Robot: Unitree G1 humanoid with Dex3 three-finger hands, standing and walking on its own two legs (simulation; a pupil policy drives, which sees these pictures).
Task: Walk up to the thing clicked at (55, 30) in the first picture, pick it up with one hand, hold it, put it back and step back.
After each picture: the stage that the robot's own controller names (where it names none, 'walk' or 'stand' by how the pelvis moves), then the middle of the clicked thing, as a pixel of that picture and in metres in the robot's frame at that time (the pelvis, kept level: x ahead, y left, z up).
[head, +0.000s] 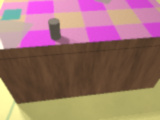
stand; (54, 29) +0.81 +0.15 -0.07
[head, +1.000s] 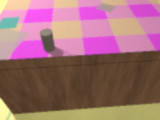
walk; (47, 40) +0.71 +0.20 -0.05
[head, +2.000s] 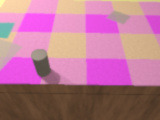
stand; (41, 63) +0.50 +0.18 -0.04
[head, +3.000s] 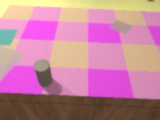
stand; (43, 73) +0.47 +0.17 -0.07
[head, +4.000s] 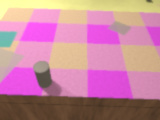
stand; (43, 74) +0.47 +0.17 -0.07
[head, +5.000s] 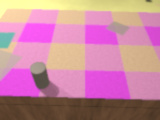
stand; (40, 75) +0.47 +0.18 -0.07
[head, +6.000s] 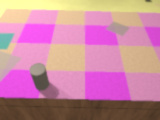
stand; (40, 77) +0.46 +0.18 -0.07
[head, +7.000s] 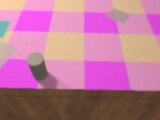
rise first; (38, 67) +0.47 +0.19 -0.07
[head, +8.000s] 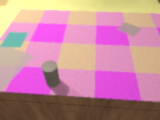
rise first; (51, 74) +0.47 +0.16 -0.07
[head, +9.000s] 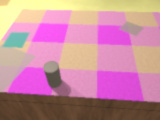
go down; (53, 74) +0.47 +0.16 -0.07
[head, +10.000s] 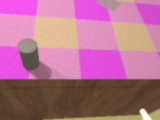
go down; (29, 55) +0.49 +0.14 -0.03
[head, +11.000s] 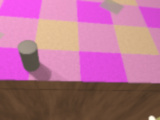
go down; (29, 56) +0.49 +0.16 -0.02
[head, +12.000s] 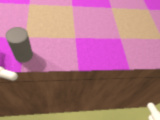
close in; (20, 45) +0.49 +0.16 +0.01
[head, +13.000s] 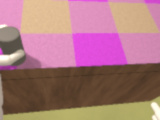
lift; (12, 47) +0.48 +0.17 +0.03
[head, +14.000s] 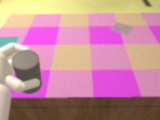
lift; (28, 73) +0.32 +0.15 +0.16
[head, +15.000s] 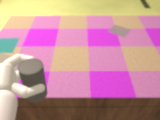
hold; (33, 80) +0.31 +0.14 +0.13
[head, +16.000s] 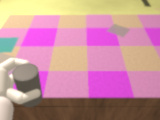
hold; (28, 85) +0.30 +0.16 +0.12
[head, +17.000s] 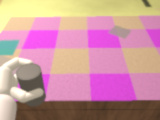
hold; (32, 85) +0.31 +0.15 +0.12
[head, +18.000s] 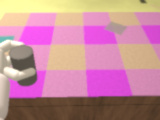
crouch; (24, 66) +0.37 +0.17 +0.13
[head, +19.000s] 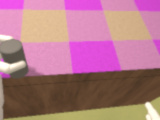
lower; (15, 59) +0.44 +0.16 +0.01
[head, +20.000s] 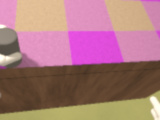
lower; (8, 49) +0.47 +0.16 +0.03
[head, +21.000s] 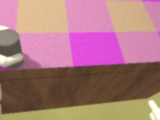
lower; (10, 50) +0.46 +0.16 +0.02
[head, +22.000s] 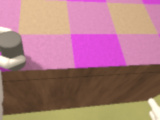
lower; (12, 52) +0.46 +0.16 +0.02
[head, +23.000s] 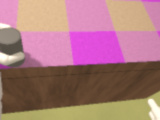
lower; (11, 48) +0.47 +0.16 +0.03
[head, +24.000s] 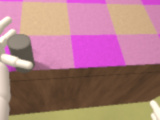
withdraw; (22, 54) +0.45 +0.14 +0.02
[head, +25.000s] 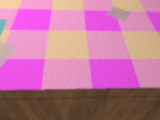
sink last; out of the picture +0.19 +0.13 -0.65
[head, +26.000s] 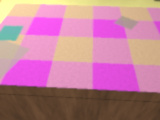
stand; out of the picture -0.10 +0.30 -0.71
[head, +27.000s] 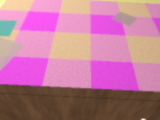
stand; out of the picture -0.35 +0.34 -0.70
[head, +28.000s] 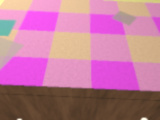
stand; out of the picture -0.59 +0.38 -0.69
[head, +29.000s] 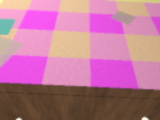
stand; out of the picture -0.82 +0.43 -0.69
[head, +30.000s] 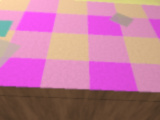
stand; out of the picture -1.06 +0.48 -0.69
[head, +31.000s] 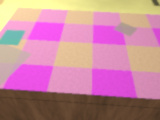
stand; out of the picture -1.26 +0.58 -0.74
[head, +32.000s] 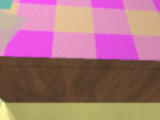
walk; out of the picture -1.43 +0.45 -0.73
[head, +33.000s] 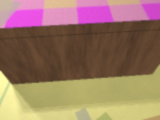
walk; out of the picture -1.44 +0.42 -0.72
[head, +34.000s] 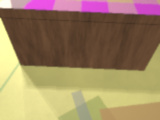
stand; out of the picture -1.34 +0.69 -0.73
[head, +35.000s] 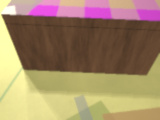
stand; out of the picture -1.56 +0.77 -0.74
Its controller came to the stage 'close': yes
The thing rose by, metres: 0.20
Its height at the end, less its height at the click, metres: -0.68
